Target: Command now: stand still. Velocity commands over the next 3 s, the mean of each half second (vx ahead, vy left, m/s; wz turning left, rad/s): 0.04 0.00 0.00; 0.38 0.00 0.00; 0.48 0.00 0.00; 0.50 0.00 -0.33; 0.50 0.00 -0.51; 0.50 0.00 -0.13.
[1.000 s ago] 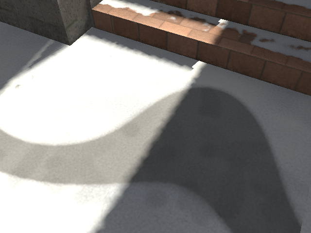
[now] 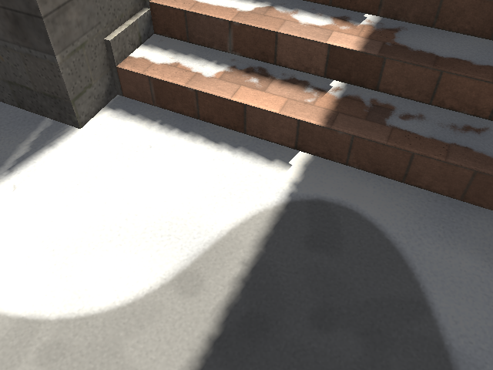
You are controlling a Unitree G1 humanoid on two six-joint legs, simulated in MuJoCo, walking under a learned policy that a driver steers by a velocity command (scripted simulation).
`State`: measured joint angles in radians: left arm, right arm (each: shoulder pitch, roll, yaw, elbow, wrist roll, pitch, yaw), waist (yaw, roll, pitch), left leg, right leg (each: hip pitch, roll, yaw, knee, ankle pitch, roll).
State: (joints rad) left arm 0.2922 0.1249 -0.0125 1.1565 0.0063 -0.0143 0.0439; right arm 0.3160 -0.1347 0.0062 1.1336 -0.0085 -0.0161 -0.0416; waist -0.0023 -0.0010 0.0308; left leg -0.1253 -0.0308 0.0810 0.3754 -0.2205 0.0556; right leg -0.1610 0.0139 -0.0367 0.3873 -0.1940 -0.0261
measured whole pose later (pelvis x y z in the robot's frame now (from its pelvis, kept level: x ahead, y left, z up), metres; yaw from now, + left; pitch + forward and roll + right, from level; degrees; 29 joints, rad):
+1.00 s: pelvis +0.18 -0.06 +0.00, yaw +0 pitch +1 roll +0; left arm 0.52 0.12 0.02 1.12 0.02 -0.10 0.01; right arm 0.15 -0.19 -0.05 0.99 -0.03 -0.05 0.03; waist 0.03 0.03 0.01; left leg -0.62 0.07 0.06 0.93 -0.14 0.05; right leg 0.03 0.06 -0.08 0.21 -0.26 -0.07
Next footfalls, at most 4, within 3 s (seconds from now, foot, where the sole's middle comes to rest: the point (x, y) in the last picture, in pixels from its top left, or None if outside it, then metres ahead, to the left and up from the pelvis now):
0.72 right None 0.12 -0.13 -0.78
1.20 left None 0.47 0.03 -0.78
1.76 right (300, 287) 0.78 -0.14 -0.78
2.30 left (270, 199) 1.14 -0.05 -0.78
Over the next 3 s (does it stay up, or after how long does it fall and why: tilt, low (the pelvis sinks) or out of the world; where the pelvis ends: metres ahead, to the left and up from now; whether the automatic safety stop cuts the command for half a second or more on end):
stays up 1.18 -0.22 0.00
